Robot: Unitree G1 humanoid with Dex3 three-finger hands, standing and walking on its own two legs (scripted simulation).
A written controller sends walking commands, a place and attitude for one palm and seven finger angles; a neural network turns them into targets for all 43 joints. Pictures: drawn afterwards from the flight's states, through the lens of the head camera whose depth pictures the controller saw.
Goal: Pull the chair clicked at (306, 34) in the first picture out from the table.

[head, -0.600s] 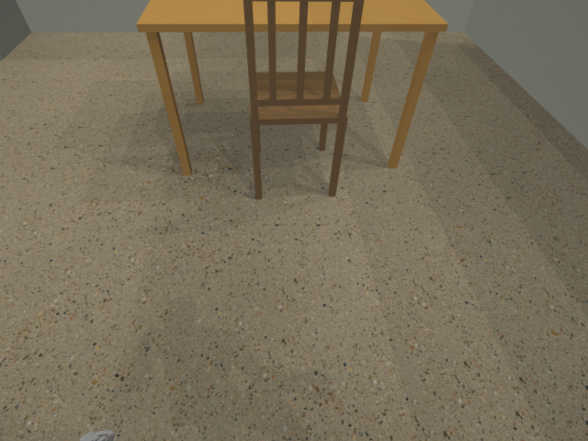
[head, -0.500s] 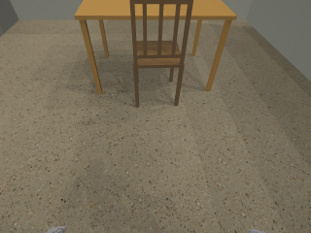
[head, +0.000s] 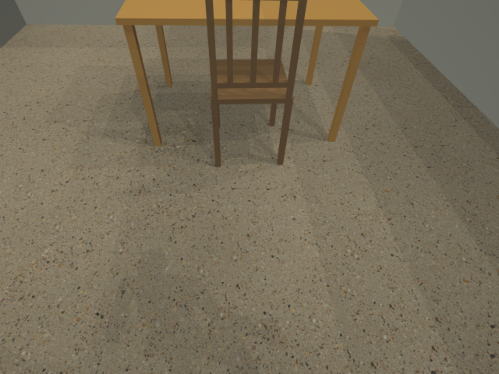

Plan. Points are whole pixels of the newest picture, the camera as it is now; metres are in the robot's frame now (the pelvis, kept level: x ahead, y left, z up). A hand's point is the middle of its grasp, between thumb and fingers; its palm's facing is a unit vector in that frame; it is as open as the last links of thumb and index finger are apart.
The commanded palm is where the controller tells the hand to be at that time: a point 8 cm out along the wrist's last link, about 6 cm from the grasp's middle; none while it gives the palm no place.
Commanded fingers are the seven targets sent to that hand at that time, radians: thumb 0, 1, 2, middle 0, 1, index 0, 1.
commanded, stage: stand and wait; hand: left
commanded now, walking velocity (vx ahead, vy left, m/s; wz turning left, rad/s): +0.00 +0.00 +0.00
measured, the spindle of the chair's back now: (254, 44) +1.35 +0.06 -0.07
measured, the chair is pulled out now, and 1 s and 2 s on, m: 0.00 0.00 0.00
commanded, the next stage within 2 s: look at it before walking up in 0.22 s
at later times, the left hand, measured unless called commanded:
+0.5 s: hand out of the picture +0.07 +0.24 -0.15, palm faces -0.02 -0.95 -0.32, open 7.4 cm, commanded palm none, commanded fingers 0.00 0.90 0.90 -0.20 -0.30 -0.20 -0.30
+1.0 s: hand out of the picture +0.06 +0.24 -0.16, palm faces -0.02 -0.95 -0.32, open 7.4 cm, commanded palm none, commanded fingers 0.00 0.90 0.90 -0.20 -0.30 -0.20 -0.30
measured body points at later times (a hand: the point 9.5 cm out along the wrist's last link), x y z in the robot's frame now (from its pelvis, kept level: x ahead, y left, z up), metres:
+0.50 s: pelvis -0.01 +0.00 +0.00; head -0.01 +0.00 +0.45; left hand +0.07 +0.29 -0.13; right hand +0.08 -0.30 -0.13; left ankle -0.01 +0.12 -0.74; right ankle -0.01 -0.13 -0.74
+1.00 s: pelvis +0.00 -0.01 +0.00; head +0.00 +0.00 +0.45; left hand +0.06 +0.29 -0.14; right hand +0.08 -0.30 -0.13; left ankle -0.01 +0.12 -0.74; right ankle -0.01 -0.13 -0.74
